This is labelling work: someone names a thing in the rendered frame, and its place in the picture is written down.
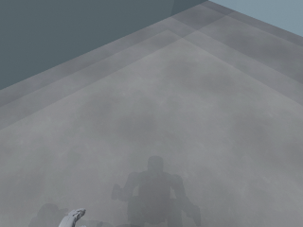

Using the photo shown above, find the left robot hand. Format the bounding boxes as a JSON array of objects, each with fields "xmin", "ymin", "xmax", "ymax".
[{"xmin": 59, "ymin": 208, "xmax": 86, "ymax": 227}]

